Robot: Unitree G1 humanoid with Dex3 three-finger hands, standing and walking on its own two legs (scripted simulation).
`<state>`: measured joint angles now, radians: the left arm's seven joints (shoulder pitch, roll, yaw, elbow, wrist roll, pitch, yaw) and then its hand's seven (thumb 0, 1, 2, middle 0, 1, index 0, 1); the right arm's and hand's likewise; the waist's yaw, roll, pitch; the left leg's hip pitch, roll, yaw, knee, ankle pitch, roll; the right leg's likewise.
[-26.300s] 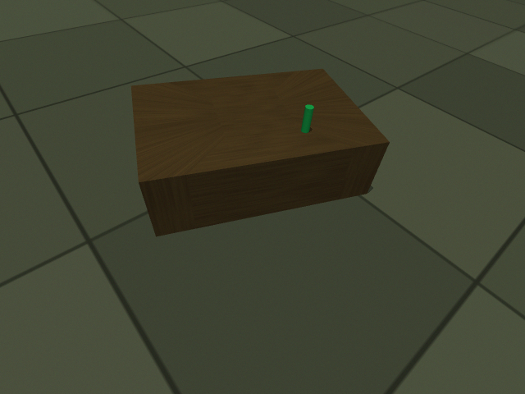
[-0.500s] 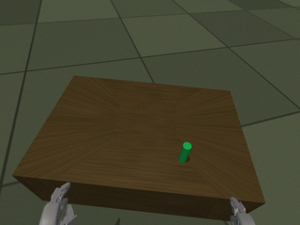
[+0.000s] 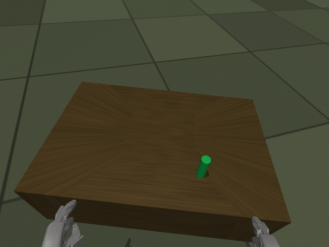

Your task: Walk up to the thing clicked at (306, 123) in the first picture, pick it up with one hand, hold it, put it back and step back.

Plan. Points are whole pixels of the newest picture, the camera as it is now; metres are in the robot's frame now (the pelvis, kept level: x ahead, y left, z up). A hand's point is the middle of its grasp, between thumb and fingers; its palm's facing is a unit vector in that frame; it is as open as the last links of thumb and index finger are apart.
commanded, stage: home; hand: right
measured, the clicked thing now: (203, 167) +0.53 -0.17 -0.29
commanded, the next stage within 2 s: stand in 0.76 s
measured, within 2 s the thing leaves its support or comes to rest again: neither
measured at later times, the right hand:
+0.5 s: hand out of the picture +0.14 -0.23 -0.09, palm faces +0.00 +0.94 -0.33, open 17.5 cm
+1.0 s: hand out of the picture +0.03 -0.26 -0.10, palm faces +0.01 +0.94 -0.35, open 16.7 cm
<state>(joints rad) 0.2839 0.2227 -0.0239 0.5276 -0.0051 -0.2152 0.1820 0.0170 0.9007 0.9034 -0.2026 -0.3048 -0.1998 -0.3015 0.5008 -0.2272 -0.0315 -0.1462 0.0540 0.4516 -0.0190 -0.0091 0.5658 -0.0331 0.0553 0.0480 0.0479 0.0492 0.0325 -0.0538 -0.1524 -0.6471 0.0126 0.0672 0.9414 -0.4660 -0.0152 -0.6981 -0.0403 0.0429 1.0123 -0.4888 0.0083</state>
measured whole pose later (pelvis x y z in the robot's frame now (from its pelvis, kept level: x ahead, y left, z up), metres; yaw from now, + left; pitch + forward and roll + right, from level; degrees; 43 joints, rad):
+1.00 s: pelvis -0.01 -0.01 +0.06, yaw +0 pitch -4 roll +0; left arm 0.14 0.30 0.03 1.10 0.03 0.00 0.00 0.01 0.91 0.90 -0.20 -0.31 -0.20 -0.30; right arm 0.21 -0.32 -0.02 1.06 -0.03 0.00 -0.02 0.00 0.44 -0.15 0.12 0.14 0.11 0.14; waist -0.01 -0.01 0.05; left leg -0.13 0.07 0.04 0.43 -0.22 -0.04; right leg -0.14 0.02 0.00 0.42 -0.20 -0.02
